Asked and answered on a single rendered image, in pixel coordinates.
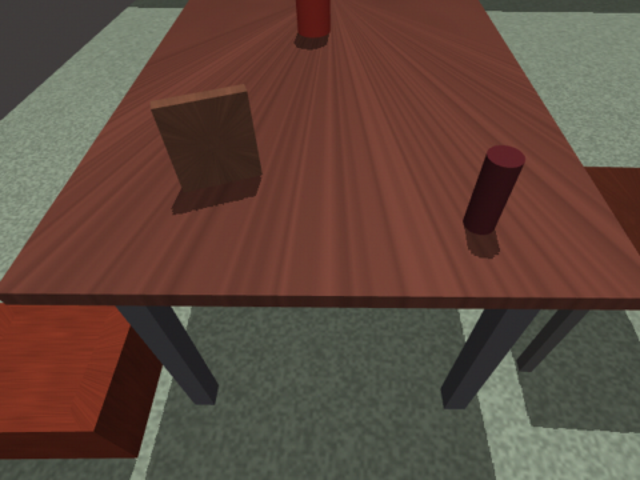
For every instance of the table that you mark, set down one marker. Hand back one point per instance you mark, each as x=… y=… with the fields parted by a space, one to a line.
x=371 y=140

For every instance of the chair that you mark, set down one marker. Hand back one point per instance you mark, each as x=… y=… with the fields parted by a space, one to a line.
x=620 y=188

